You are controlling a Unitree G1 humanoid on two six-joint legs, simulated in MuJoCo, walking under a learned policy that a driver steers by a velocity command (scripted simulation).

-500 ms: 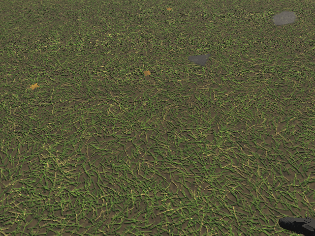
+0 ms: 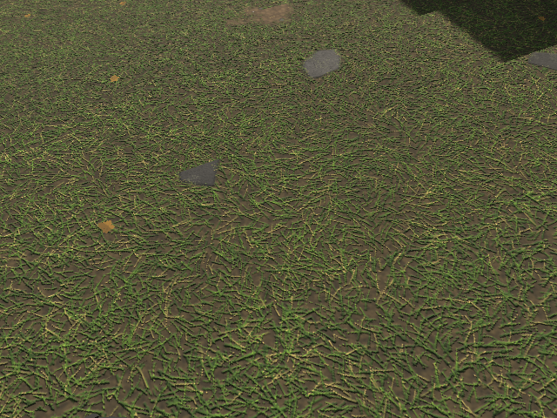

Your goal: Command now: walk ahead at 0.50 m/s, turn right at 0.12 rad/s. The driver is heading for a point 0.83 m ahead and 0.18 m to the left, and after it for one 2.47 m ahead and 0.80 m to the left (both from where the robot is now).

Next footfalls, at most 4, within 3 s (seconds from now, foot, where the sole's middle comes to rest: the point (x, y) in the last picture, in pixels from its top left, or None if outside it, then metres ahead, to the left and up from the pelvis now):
0.10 right None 0.22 -0.14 -0.78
0.60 left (214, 398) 0.55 0.11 -0.78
1.00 right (278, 331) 0.71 -0.06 -0.78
1.38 left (150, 320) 0.88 0.31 -0.96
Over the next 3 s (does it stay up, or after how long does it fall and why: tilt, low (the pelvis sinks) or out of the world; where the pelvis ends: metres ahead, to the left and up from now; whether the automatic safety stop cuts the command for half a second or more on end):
stays up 0.98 0.21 -0.19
